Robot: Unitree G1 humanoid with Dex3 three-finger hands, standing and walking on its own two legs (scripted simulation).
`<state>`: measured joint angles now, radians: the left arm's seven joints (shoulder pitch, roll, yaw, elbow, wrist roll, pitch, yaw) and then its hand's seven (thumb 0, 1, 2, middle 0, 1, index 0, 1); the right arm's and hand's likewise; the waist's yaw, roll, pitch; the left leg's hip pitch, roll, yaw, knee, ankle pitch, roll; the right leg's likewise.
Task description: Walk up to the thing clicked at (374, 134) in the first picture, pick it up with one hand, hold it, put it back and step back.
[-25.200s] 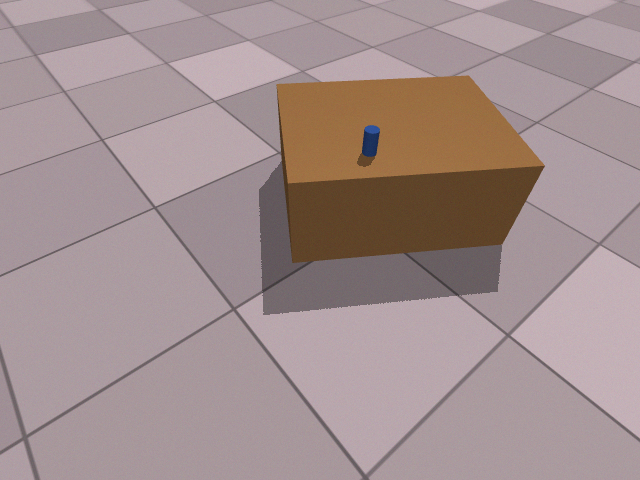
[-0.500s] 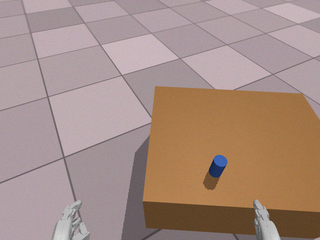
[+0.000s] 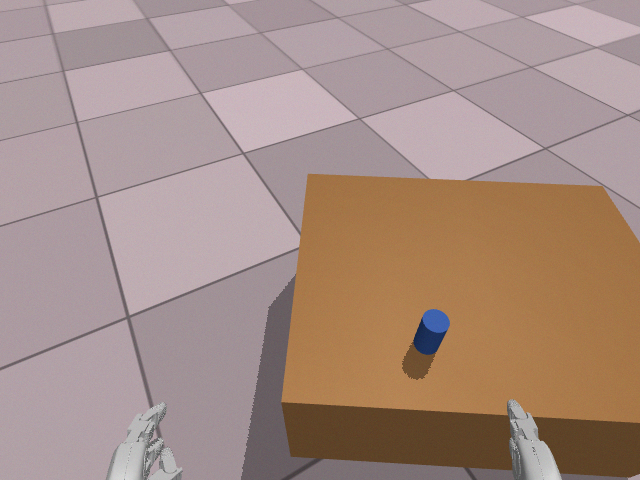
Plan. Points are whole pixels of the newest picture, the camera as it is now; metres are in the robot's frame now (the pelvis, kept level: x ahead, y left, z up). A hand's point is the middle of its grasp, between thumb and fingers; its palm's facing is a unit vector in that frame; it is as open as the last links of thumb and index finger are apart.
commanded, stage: home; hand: right
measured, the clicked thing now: (430, 332) +0.47 -0.22 -0.26
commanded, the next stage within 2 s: stand in 0.80 s
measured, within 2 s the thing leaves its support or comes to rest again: neither
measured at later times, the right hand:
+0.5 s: hand out of the picture +0.16 -0.17 -0.06, palm faces +0.13 +0.95 -0.27, open 17.5 cm
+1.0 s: hand out of the picture +0.13 -0.21 -0.10, palm faces -0.06 +0.93 -0.35, open 17.1 cm
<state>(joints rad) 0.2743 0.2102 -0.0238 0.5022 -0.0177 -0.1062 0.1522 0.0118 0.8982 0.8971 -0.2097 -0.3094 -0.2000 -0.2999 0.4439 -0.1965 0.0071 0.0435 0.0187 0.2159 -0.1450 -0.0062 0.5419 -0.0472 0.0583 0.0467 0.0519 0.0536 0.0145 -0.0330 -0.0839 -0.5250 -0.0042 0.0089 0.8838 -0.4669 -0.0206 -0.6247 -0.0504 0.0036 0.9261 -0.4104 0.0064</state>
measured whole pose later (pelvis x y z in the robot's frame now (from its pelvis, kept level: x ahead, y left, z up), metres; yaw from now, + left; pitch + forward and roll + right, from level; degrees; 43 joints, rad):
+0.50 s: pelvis -0.01 +0.01 +0.00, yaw +0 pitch +6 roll +1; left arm 0.27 0.22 -0.02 0.51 -0.02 -0.11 0.17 0.01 0.90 0.90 -0.21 -0.31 -0.20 -0.30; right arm 0.45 -0.19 0.01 0.04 0.02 0.22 -0.14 -0.01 0.54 -0.05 0.06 0.05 0.05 0.05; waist 0.02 -0.03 -0.09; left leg -0.54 -0.01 0.02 0.90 -0.47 -0.01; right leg -0.63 -0.05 0.01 0.93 -0.40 0.02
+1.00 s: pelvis +0.00 +0.01 +0.01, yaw +0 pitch +2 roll +0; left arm 0.19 0.30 0.00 0.76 0.06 -0.03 0.02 0.01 0.90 0.90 -0.21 -0.31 -0.20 -0.30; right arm 0.29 -0.31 0.00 0.55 -0.06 0.03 -0.01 0.00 0.49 -0.09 0.09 0.09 0.09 0.10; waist 0.01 0.00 -0.01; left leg -0.42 0.02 -0.02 0.85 -0.46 -0.01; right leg -0.49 -0.03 -0.03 0.83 -0.37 0.00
